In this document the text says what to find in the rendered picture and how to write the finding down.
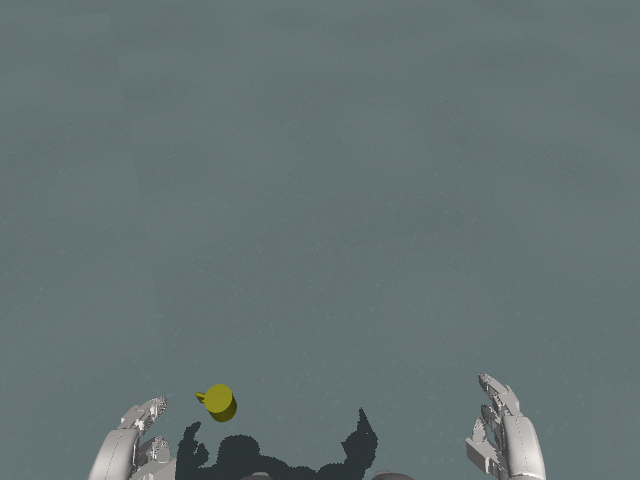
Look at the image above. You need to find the mug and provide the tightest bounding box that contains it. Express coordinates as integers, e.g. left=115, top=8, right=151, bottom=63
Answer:
left=195, top=384, right=237, bottom=422

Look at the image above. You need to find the right robot hand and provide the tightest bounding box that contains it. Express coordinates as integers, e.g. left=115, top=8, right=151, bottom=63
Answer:
left=466, top=373, right=546, bottom=480

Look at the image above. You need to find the left robot hand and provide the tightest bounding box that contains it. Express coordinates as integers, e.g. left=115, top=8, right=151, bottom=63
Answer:
left=88, top=396, right=176, bottom=480

